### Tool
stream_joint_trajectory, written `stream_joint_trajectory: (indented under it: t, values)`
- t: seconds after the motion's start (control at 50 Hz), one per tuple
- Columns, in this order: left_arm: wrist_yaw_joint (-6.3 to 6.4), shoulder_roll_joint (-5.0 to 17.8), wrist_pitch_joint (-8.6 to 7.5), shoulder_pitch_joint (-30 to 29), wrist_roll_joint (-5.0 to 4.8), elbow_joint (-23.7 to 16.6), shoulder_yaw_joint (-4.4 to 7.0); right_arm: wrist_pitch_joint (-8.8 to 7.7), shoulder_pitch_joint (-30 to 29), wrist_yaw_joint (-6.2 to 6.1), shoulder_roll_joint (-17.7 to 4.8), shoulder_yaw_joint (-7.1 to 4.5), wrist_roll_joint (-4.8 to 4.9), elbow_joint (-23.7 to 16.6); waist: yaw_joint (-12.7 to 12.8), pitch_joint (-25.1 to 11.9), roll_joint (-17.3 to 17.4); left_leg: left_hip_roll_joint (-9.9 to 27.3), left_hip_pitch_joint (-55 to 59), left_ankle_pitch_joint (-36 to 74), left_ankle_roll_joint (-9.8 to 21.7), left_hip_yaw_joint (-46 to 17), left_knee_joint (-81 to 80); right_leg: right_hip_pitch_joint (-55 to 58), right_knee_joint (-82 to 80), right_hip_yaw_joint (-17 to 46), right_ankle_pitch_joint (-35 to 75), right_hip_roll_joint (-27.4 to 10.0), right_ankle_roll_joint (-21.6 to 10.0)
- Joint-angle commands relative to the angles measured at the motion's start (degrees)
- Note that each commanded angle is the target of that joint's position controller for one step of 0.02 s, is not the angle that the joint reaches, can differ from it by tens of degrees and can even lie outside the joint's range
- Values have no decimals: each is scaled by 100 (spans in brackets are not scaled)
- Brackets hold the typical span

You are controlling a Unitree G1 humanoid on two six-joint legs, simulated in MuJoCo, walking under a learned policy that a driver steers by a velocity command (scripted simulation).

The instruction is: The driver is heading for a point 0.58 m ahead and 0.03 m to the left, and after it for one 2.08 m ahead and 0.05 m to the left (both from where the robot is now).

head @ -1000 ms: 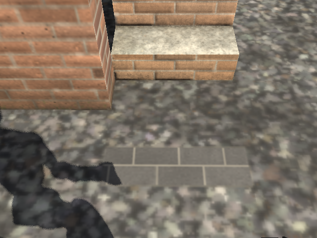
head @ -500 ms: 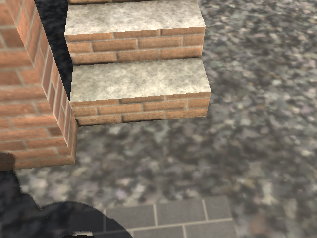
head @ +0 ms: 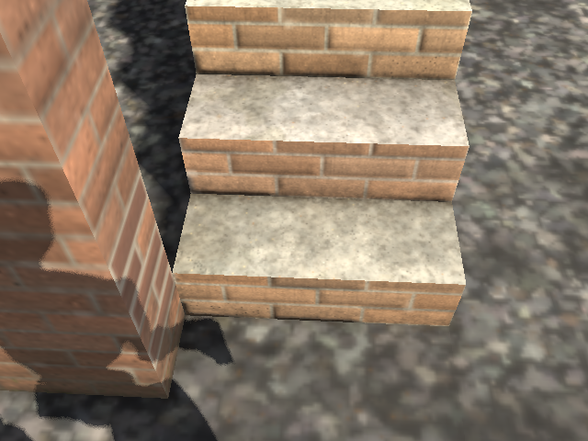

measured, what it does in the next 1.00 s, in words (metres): walks ahead: left foot, then right foot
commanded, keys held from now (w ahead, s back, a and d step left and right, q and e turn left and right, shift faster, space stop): w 0.66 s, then no key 0.34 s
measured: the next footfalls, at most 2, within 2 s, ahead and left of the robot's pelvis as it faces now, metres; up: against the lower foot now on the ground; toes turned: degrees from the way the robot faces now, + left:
left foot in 0.08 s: +0.20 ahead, +0.10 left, +0.00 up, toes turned +4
right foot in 0.62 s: +0.49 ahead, -0.11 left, +0.00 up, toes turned -4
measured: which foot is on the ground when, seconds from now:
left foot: up 0.00-0.06, down 0.08-0.64, up 0.66-1.00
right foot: down 0.00-0.08, up 0.10-0.60, down 0.62-1.00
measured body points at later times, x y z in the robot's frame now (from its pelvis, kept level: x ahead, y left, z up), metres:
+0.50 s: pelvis +0.25 +0.01 +0.00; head +0.28 +0.02 +0.45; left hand +0.43 +0.24 -0.12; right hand +0.15 -0.21 -0.14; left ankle +0.16 +0.10 -0.74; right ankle +0.42 -0.12 -0.70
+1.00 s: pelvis +0.45 -0.05 +0.00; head +0.46 -0.05 +0.45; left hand +0.46 +0.18 -0.15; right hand +0.53 -0.28 -0.15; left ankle +0.51 +0.08 -0.73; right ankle +0.45 -0.10 -0.74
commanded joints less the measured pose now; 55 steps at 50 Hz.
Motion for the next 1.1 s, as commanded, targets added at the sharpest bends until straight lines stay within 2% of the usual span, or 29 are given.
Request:
stream_joint_trajectory:
  t: [0.02, 0.06, 0.08, 0.1, 0.12, 0.14, 0.16, 0.18, 0.22, 0.3, 0.36, 0.44, 0.52, 0.56, 0.6, 0.62, 0.64, 0.66, 0.68, 0.7, 0.72, 0.78, 0.82, 0.86, 0.98, 1.02, 1.04, 1.06, 1.1]
  values:
    - [40, 794, 20, 270, -5, -35, 128, -159, -353, 7, -372, -67, -25, -423, -146, 419, -632, -200, 125, -479, 219, 205, -323, -74, 73, 799, 3304, -1742, -627]
    - [56, 931, 46, 56, 7, -28, 151, -233, 631, -65, -480, -150, -38, -128, -613, -69, -526, -528, 1347, -637, 427, 351, -750, -57, 1241, 581, 4830, -1615, -489]
    - [49, 902, 53, -90, -3, -85, 130, -291, 1673, -129, -688, -245, -98, 210, -1017, -645, -337, -369, 2705, -439, 613, 116, -868, -636, 2398, 380, 4550, -1367, -362]
    - [18, 633, 38, -62, -136, -300, 45, -328, 2692, -195, -1227, -394, -230, 367, -1282, -1450, 362, 1036, 4375, -718, 1057, -1557, -1048, -2110, 4275, 47, 2494, -898, -161]
    - [-1, 423, 10, 507, -219, -224, 40, -291, 2881, -158, -1527, -511, -273, 449, -1072, -1908, 1219, 2204, 5150, -574, 1797, -3951, -1799, -3631, 5937, 281, -1605, 56, -98]
    - [15, 865, 34, -73, -83, -238, 155, -253, 2348, -126, -1185, -460, -81, 411, -903, -1125, 278, 1813, 4503, -1064, 1537, -3359, -1948, -4112, 6115, 904, -1164, -429, -210]
    - [-1, 697, 18, -429, -66, -399, 121, -293, 1750, -105, -880, -394, 28, 318, -675, -459, 303, 1620, 3779, -867, 1338, -2634, -2115, -4191, 5875, 782, -619, -659, -216]
    - [-18, 611, 27, -607, -50, -373, 112, -347, 1493, -69, -567, -322, 60, 301, -512, -166, 34, 1335, 3133, -528, 1113, -2087, -2341, -3911, 5495, 776, -235, -860, -190]
    - [-77, 425, 176, -511, 79, -312, 97, -402, 1506, -96, -248, -228, 85, 395, -263, -6, 143, 1002, 2446, 58, 881, -1427, -2559, -3384, 5145, 700, -3, -973, -34]
    - [-174, 334, 302, -1089, 116, -567, 94, -489, 2015, -141, -513, -291, 90, 591, -225, 148, 154, 826, 2322, 390, 932, -935, -2837, -3765, 4592, 469, 621, -1077, 202]
    - [-219, 350, 283, -1895, 88, -855, 99, -464, 2441, -243, -377, -223, 103, 702, -447, 354, 270, 712, 2540, 113, 827, -800, -3010, -4145, 3698, 352, 1147, -1124, 378]
    - [-214, 274, 241, -2600, 36, -1064, 67, -478, 2749, -292, -494, -198, 99, 821, -605, 452, 210, 655, 2736, 401, 777, -583, -3042, -3849, 2643, 162, 1672, -947, 358]
    - [-186, 408, 181, -2975, -9, -1250, 104, -485, 2860, -352, -553, -219, 35, 950, -608, 510, 299, 889, 3307, 1073, 759, -501, -2704, -3710, 2079, 214, 1490, -879, 169]
    - [-132, 415, 156, -2675, -47, -1227, 116, -466, 2628, -383, -673, -271, 11, 872, -398, 315, 272, 1024, 3518, 2062, 667, -464, -2157, -3288, 2044, 218, 1138, -753, -50]
    - [-56, 404, 95, -1504, 14, -837, 152, -427, 2379, -342, -654, -244, 72, 818, 65, -216, 110, 682, 3407, 3575, 486, -238, -717, -1800, 1463, -114, 1019, -343, -195]
    - [3, 651, 29, -650, 95, -586, 241, -413, 2372, -335, -590, -208, 97, 765, 349, -703, -21, 434, 2748, 2778, 375, -123, 408, -574, 1374, 129, 1224, -631, -301]
    - [54, 1403, 6, 130, 244, -511, 416, -401, 2809, -288, -58, -76, 261, 556, 309, -1456, -1187, -148, 903, 203, 120, 225, 2455, 1263, 1415, 2202, 1576, -2308, -881]
    - [-33, 1467, 152, 210, 14, -421, 489, -374, 3042, -297, -199, -153, 269, 720, 281, -1740, -1613, -747, -65, -2793, 129, -46, 3892, 1391, 703, 3693, 1725, -2818, -1371]
    - [-80, 1214, 182, -440, -109, -571, 399, -342, 2646, -295, -404, -225, 116, 654, -6, -933, -882, -372, -362, -2515, 233, -500, 4264, 503, 594, 3097, 1572, -2601, -1232]
    - [-92, 785, 143, -1083, -100, -716, 265, -342, 2269, -286, -285, -207, 75, 597, -197, -331, -499, -191, -273, -2075, 230, -535, 3986, -385, 420, 2469, 2083, -2412, -1074]
    - [-78, 483, 46, -1120, -82, -742, 146, -325, 2351, -272, -192, -203, 145, 625, -345, -67, -358, -14, 84, -1745, 187, -559, 3568, -993, 281, 1771, 3303, -2169, -837]
    - [-11, 194, -60, -1396, -20, -689, -16, -113, 2260, -208, -93, -168, -7, 684, -676, -473, -348, -24, 1143, -1422, -79, -559, 2753, -1487, 328, 849, 5314, -1746, -626]
    - [38, 415, -78, -1326, -17, -619, -40, -58, 2127, -203, -56, -155, 13, 676, -763, -564, -555, -142, 1337, -1256, -199, -456, 2069, -1498, 419, 446, 6194, -1589, -541]
    - [75, 509, -37, -1212, -28, -563, -65, -20, 1869, -237, -58, -109, 47, 693, -691, -585, -671, -186, 1476, -1067, -249, -335, 1275, -1400, 494, 241, 6228, -1443, -364]
    - [151, 420, 166, -834, -39, -389, -154, 36, 1269, -400, -217, 3, 111, 750, -382, -481, -706, -69, 1893, -995, -198, -350, -127, -1158, 544, 581, 4600, -1566, -373]
    - [159, 439, 237, -935, -80, -390, -172, -1, 1323, -428, -216, 78, 49, 807, -515, -293, -349, 204, 2560, 7, -105, -560, -1219, -1529, 490, 744, 2700, -1491, -200]
    - [155, 453, 262, -818, -54, -409, -162, -43, 1332, -439, -459, 58, 3, 850, -356, -171, -101, 509, 2816, 761, -55, -861, -1378, -1740, 473, 782, 1491, -1235, -64]
    - [136, 332, 295, -134, -51, -272, -152, -39, 1172, -423, -748, -6, 72, 892, 86, 34, 384, 663, 2623, 1132, 94, -1022, -1172, -1745, 143, 762, 663, -920, 57]
    - [155, 449, 361, -460, -19, -190, -146, -3, 1143, -336, -364, 42, 209, 946, -166, 366, 340, 341, 1919, 33, -22, -845, -1353, -1232, 111, 735, 610, -899, 48]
